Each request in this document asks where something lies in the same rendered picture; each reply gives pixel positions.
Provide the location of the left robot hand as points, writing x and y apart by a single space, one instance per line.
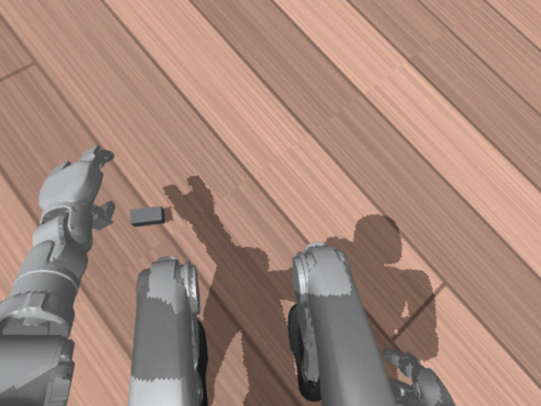
79 183

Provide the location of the right robot foot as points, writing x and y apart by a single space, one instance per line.
309 389

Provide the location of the small box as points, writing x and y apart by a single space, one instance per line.
147 216

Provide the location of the right robot hand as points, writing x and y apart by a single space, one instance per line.
427 388

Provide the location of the left robot arm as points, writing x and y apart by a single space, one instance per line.
36 367

